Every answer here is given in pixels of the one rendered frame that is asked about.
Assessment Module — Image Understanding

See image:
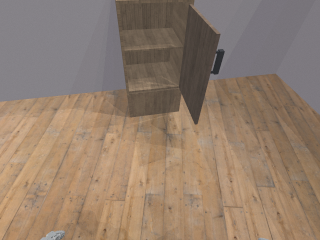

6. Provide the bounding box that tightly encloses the handle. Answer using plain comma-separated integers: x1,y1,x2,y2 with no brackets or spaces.
211,49,225,75

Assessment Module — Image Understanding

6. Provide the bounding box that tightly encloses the cupboard door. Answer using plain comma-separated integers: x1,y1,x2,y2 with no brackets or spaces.
179,4,221,125

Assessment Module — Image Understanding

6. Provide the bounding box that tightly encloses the left robot hand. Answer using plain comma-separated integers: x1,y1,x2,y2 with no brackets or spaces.
41,230,65,240

